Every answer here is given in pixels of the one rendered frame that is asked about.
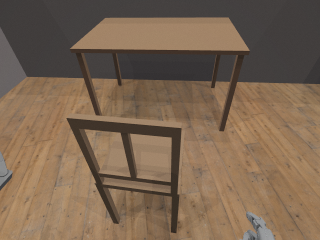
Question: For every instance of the chair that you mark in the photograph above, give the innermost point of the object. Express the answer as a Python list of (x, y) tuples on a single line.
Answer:
[(146, 156)]

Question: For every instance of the table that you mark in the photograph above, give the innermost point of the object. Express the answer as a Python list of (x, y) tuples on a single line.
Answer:
[(164, 35)]

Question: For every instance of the right robot hand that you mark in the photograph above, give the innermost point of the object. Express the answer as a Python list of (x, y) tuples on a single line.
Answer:
[(263, 233)]

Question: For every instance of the left robot hand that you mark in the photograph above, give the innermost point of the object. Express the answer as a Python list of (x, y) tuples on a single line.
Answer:
[(5, 174)]

